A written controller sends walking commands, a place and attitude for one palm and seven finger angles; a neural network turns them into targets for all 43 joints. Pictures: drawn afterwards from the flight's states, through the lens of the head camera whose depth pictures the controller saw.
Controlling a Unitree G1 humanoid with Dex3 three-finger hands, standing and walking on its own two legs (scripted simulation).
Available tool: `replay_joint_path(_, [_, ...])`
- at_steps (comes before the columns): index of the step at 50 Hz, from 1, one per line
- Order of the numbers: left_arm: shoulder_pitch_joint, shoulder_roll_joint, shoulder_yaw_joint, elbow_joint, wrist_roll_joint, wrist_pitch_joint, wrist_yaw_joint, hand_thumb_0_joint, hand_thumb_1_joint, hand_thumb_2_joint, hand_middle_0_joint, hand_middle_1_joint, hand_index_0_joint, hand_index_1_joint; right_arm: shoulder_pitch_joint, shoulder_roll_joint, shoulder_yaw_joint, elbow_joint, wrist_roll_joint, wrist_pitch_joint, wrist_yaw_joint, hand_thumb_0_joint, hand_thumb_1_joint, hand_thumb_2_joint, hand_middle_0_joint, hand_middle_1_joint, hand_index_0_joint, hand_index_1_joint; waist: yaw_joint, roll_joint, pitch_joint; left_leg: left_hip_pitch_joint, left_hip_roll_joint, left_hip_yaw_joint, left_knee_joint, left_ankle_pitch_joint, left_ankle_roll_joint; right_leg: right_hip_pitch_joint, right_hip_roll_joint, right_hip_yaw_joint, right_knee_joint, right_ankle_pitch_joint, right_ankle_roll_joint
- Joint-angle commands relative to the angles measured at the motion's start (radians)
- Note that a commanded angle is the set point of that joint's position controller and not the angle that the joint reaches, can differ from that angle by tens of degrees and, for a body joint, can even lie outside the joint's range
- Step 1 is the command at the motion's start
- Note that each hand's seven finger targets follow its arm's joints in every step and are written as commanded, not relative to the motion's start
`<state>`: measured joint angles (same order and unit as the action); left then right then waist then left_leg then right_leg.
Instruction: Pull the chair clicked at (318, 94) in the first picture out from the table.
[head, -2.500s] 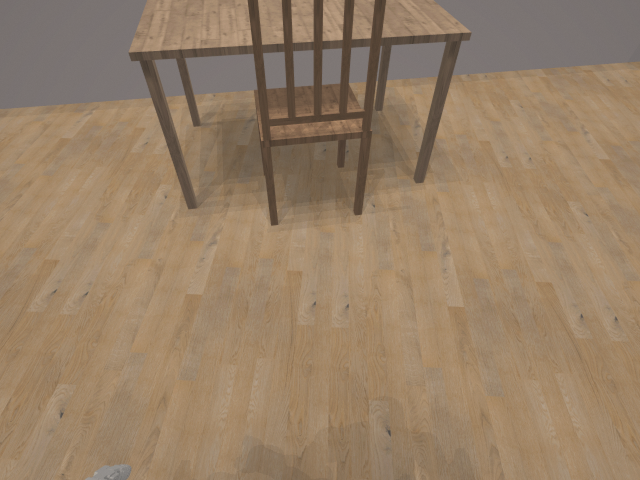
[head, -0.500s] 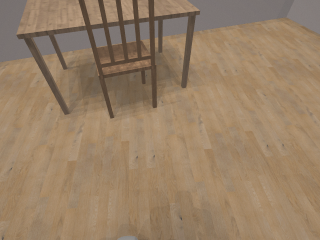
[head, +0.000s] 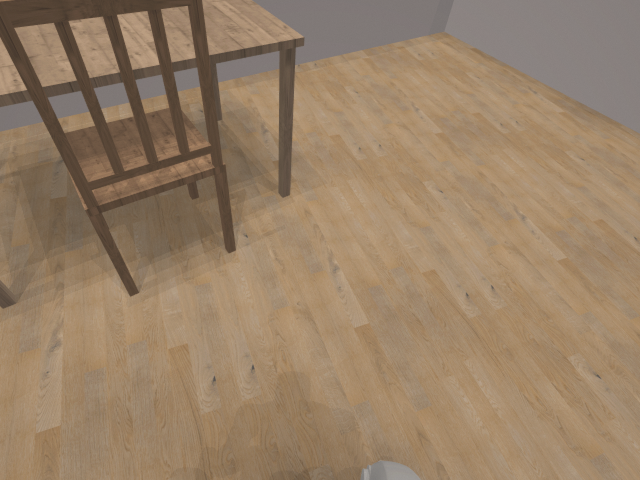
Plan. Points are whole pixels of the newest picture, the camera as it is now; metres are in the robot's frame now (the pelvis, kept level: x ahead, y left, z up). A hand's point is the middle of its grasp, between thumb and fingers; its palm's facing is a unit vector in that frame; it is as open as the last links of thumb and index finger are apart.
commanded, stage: walk to a spot facing it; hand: left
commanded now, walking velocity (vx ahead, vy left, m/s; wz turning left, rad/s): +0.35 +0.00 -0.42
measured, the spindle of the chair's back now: (134, 98) +0.92 +0.53 -0.06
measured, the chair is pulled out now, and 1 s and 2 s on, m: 0.00 0.00 0.00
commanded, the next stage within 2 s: turn to face it in 0.96 s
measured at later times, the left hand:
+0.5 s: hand (269, 351) +0.35 +0.10 -0.18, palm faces -0.20 -0.96 -0.19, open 7.2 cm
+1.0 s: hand (259, 291) +0.48 +0.14 -0.18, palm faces -0.27 -0.95 -0.14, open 7.4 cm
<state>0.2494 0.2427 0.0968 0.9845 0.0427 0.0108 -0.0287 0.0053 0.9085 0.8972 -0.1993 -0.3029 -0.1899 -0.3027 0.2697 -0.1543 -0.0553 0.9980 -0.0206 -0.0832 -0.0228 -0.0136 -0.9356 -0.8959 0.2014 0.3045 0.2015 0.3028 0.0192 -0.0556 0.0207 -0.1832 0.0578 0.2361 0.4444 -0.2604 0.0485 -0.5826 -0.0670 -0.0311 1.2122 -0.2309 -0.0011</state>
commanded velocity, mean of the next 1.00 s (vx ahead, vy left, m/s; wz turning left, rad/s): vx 0.28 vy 0.00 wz -0.39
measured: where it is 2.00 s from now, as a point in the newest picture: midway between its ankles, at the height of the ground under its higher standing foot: (341, 404)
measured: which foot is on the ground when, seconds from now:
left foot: down 0.00-0.36, up 0.38-0.76, down 0.78-1.00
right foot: up 0.00-0.32, down 0.34-0.78, up 0.80-1.00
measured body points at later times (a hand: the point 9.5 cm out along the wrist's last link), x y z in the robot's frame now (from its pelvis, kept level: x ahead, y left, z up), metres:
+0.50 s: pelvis +0.21 -0.05 -0.01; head +0.25 -0.06 +0.43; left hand +0.36 +0.15 -0.16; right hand +0.12 -0.25 -0.17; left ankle +0.18 +0.10 -0.65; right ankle +0.24 -0.12 -0.74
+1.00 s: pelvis +0.41 -0.03 +0.00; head +0.42 -0.01 +0.45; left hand +0.49 +0.19 -0.17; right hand +0.39 -0.27 -0.13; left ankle +0.45 +0.06 -0.74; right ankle +0.37 -0.16 -0.65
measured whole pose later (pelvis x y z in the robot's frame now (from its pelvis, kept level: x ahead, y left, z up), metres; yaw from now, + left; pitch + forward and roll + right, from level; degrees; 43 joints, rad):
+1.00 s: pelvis +0.41 -0.03 +0.00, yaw -22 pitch -2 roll -1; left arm 0.30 0.19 0.09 1.03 0.03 0.03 -0.03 0.01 0.91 0.90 -0.20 -0.30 -0.19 -0.30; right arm 0.23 -0.16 -0.05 0.98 -0.02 -0.06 -0.03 -0.01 -0.94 -0.90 0.20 0.30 0.20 0.30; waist 0.04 -0.04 0.04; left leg -0.18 0.10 0.27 0.46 -0.25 0.03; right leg -0.55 -0.08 -0.05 1.17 -0.29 0.03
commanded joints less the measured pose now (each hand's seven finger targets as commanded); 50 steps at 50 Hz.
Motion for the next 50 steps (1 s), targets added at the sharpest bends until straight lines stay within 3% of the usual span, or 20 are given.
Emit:
replay_joint_path(1, [-0.014, -0.029, -0.014, -0.061, 0.000, 0.001, -0.015, 0.000, 0.900, 0.900, -0.200, -0.300, -0.200, -0.300, 0.133, -0.107, -0.007, 0.004, 0.002, -0.026, -0.003, 0.000, -0.900, -0.900, 0.200, 0.300, 0.200, 0.300, -0.010, 0.128, 0.063, 0.080, 0.267, -0.167, -0.269, 0.213, 0.069, -0.152, -0.057, 0.030, -0.069, 0.106, 0.020])
replay_joint_path(10, [-0.288, -0.035, -0.039, -0.130, -0.012, -0.009, -0.019, 0.000, 0.900, 0.900, -0.200, -0.300, -0.200, -0.300, 0.282, -0.136, 0.000, 0.078, -0.011, -0.006, -0.002, 0.000, -0.900, -0.900, 0.200, 0.300, 0.200, 0.300, -0.091, 0.163, 0.126, 0.244, 0.287, -0.040, -0.211, 0.486, 0.068, -0.089, -0.014, -0.086, -0.466, 0.067, -0.021])
replay_joint_path(13, [-0.246, -0.021, -0.036, -0.120, -0.011, -0.023, -0.015, 0.000, 0.900, 0.900, -0.200, -0.300, -0.200, -0.300, 0.282, -0.160, -0.004, 0.087, -0.011, 0.000, -0.003, 0.000, -0.900, -0.900, 0.200, 0.300, 0.200, 0.300, -0.063, 0.176, 0.074, 0.291, 0.292, 0.022, -0.075, 0.806, 0.054, 0.053, 0.051, -0.138, -0.559, -0.022, -0.068])
replay_joint_path(15, [-0.040, 0.020, -0.022, -0.055, -0.007, -0.038, -0.005, 0.000, 0.900, 0.900, -0.200, -0.300, -0.200, -0.300, 0.244, -0.185, -0.009, 0.077, -0.003, 0.007, 0.000, 0.000, -0.900, -0.900, 0.200, 0.300, 0.200, 0.300, 0.036, 0.153, -0.045, 0.222, 0.260, 0.062, 0.199, 0.935, 0.015, 0.349, 0.111, -0.178, -0.649, 0.012, -0.098])
replay_joint_path(16, [0.118, 0.081, -0.002, -0.009, -0.005, -0.050, 0.002, 0.000, 0.900, 0.900, -0.200, -0.300, -0.200, -0.300, 0.215, -0.179, -0.006, 0.062, 0.008, 0.006, 0.009, 0.000, -0.900, -0.900, 0.200, 0.300, 0.200, 0.300, 0.114, 0.119, -0.140, 0.031, 0.233, 0.078, 0.428, 0.737, -0.022, 0.631, 0.042, -0.098, -0.677, 0.099, -0.127])
replay_joint_path(17, [0.221, 0.194, 0.024, 0.012, -0.011, -0.060, 0.015, 0.000, 0.900, 0.900, -0.200, -0.300, -0.200, -0.300, 0.241, -0.103, 0.005, 0.031, 0.025, 0.003, 0.012, 0.000, -0.900, -0.900, 0.200, 0.300, 0.200, 0.300, 0.124, -0.084, -0.270, -0.312, 0.087, 0.056, 0.770, -0.068, -0.075, 0.928, -0.273, 0.355, -0.729, 0.226, -0.255])
replay_joint_path(18, [0.253, 0.246, 0.027, 0.026, -0.038, -0.055, 0.021, 0.000, 0.900, 0.900, -0.200, -0.300, -0.200, -0.300, 0.155, -0.096, 0.004, -0.003, 0.026, 0.000, 0.004, 0.000, -0.900, -0.900, 0.200, 0.300, 0.200, 0.300, 0.124, -0.068, -0.267, -0.463, 0.021, -0.077, 0.980, -0.343, -0.079, 0.930, -0.385, 0.542, -0.826, 0.445, -0.334])
replay_joint_path(19, [0.190, 0.229, 0.024, 0.004, -0.038, -0.058, 0.026, 0.000, 0.900, 0.900, -0.200, -0.300, -0.200, -0.300, 0.131, -0.109, -0.004, -0.010, 0.018, -0.001, 0.006, 0.000, -0.900, -0.900, 0.200, 0.300, 0.200, 0.300, 0.102, -0.066, -0.239, -0.466, 0.065, -0.187, 1.000, -0.238, -0.072, 0.812, -0.351, 0.481, -0.858, 0.373, -0.299])
replay_joint_path(21, [0.043, 0.122, -0.002, -0.021, -0.036, -0.062, 0.038, 0.000, 0.900, 0.900, -0.200, -0.300, -0.200, -0.300, 0.091, -0.099, -0.005, 0.007, 0.003, 0.022, 0.008, 0.000, -0.900, -0.900, 0.200, 0.300, 0.200, 0.300, 0.020, 0.050, -0.057, -0.439, 0.136, -0.212, 0.917, -0.105, -0.077, 0.537, -0.272, 0.315, -0.918, 0.251, -0.237])
replay_joint_path(24, [-0.020, 0.067, -0.018, -0.016, -0.022, -0.078, 0.040, 0.000, 0.900, 0.900, -0.200, -0.300, -0.200, -0.300, 0.172, -0.048, 0.000, 0.039, -0.007, 0.056, 0.014, 0.000, -0.900, -0.900, 0.200, 0.300, 0.200, 0.300, -0.068, 0.018, -0.009, -0.320, 0.142, -0.184, 0.746, -0.063, -0.093, 0.304, -0.188, 0.153, -0.974, 0.189, -0.195])
replay_joint_path(28, [0.022, 0.053, -0.018, -0.001, -0.021, -0.084, 0.034, 0.000, 0.900, 0.900, -0.200, -0.300, -0.200, -0.300, 0.081, -0.036, -0.004, -0.002, -0.010, 0.059, 0.033, 0.000, -0.900, -0.900, 0.200, 0.300, 0.200, 0.300, -0.045, -0.054, 0.023, -0.322, 0.118, -0.153, 0.536, 0.021, -0.101, 0.275, -0.131, 0.136, -1.008, 0.056, -0.191])
replay_joint_path(34, [0.093, 0.093, -0.018, 0.028, -0.019, -0.079, 0.030, 0.000, 0.900, 0.900, -0.200, -0.300, -0.200, -0.300, -0.122, -0.072, 0.000, -0.078, -0.006, 0.033, 0.050, 0.000, -0.900, -0.900, 0.200, 0.300, 0.200, 0.300, 0.008, -0.060, 0.067, -0.269, 0.067, -0.132, 0.250, 0.023, -0.086, 0.373, -0.158, 0.185, -0.974, 0.056, -0.178])
replay_joint_path(37, [0.080, 0.104, -0.013, 0.028, -0.026, -0.070, 0.030, 0.000, 0.900, 0.900, -0.200, -0.300, -0.200, -0.300, -0.037, -0.109, -0.007, -0.053, -0.007, 0.019, 0.037, 0.000, -0.900, -0.900, 0.200, 0.300, 0.200, 0.300, -0.047, 0.014, 0.038, -0.017, 0.019, -0.087, 0.070, 0.060, -0.079, 0.321, -0.110, 0.149, -0.825, 0.145, -0.137])
replay_joint_path(38, [0.076, 0.080, -0.016, 0.020, -0.030, -0.068, 0.026, 0.000, 0.900, 0.900, -0.200, -0.300, -0.200, -0.300, 0.079, -0.162, -0.019, -0.019, -0.011, 0.012, 0.024, 0.000, -0.900, -0.900, 0.200, 0.300, 0.200, 0.300, -0.096, 0.087, -0.030, 0.190, 0.072, -0.158, 0.006, 0.059, -0.053, 0.234, -0.054, 0.111, -0.622, 0.205, -0.103])
replay_joint_path(39, [0.102, 0.028, -0.021, 0.002, -0.039, -0.066, 0.016, 0.000, 0.900, 0.900, -0.200, -0.300, -0.200, -0.300, 0.199, -0.284, -0.046, 0.000, -0.026, 0.006, 0.013, 0.000, -0.900, -0.900, 0.200, 0.300, 0.200, 0.300, -0.128, 0.324, -0.132, 0.391, 0.335, -0.462, -0.067, 0.074, 0.040, 0.037, 0.067, -0.008, -0.321, -0.064, -0.047])
replay_joint_path(40, [0.053, 0.037, -0.026, -0.032, -0.033, -0.073, 0.015, 0.000, 0.900, 0.900, -0.200, -0.300, -0.200, -0.300, 0.258, -0.322, -0.046, 0.001, -0.017, 0.018, 0.012, 0.000, -0.900, -0.900, 0.200, 0.300, 0.200, 0.300, -0.145, 0.370, -0.142, 0.368, 0.474, -0.612, -0.159, 0.072, 0.117, -0.044, 0.082, -0.012, -0.090, -0.367, -0.035])
replay_joint_path(41, [0.007, 0.050, -0.016, -0.028, -0.024, -0.064, 0.019, 0.000, 0.900, 0.900, -0.200, -0.300, -0.200, -0.300, 0.202, -0.267, -0.034, -0.003, -0.013, 0.015, 0.004, 0.000, -0.900, -0.900, 0.200, 0.300, 0.200, 0.300, -0.136, 0.280, -0.083, 0.265, 0.473, -0.584, -0.194, 0.026, 0.111, -0.085, 0.036, 0.042, 0.030, -0.321, -0.032])
replay_joint_path(43, [0.002, 0.030, -0.009, -0.016, -0.017, -0.046, 0.001, 0.000, 0.900, 0.900, -0.200, -0.300, -0.200, -0.300, 0.066, -0.185, -0.012, -0.045, -0.009, 0.012, 0.002, 0.000, -0.900, -0.900, 0.200, 0.300, 0.200, 0.300, -0.067, 0.165, 0.048, 0.076, 0.398, -0.406, -0.233, -0.009, 0.076, -0.075, -0.032, 0.042, 0.064, -0.178, -0.015])
replay_joint_path(45, [0.060, -0.003, -0.008, -0.002, -0.014, -0.019, -0.004, 0.000, 0.900, 0.900, -0.200, -0.300, -0.200, -0.300, 0.007, -0.145, -0.002, -0.054, -0.003, 0.006, -0.001, 0.000, -0.900, -0.900, 0.200, 0.300, 0.200, 0.300, -0.011, 0.163, 0.065, -0.035, 0.332, -0.234, -0.233, 0.115, 0.040, -0.004, -0.044, 0.020, 0.038, -0.088, 0.008])
replay_joint_path(50, [0.035, -0.030, 0.002, -0.036, -0.016, 0.020, -0.003, 0.000, 0.900, 0.900, -0.200, -0.300, -0.200, -0.300, 0.021, -0.138, -0.017, -0.044, 0.001, 0.015, -0.007, 0.000, -0.900, -0.900, 0.200, 0.300, 0.200, 0.300, -0.006, 0.173, 0.043, -0.004, 0.311, -0.069, -0.207, 0.309, 0.059, -0.017, -0.061, -0.023, -0.100, -0.010, 0.052])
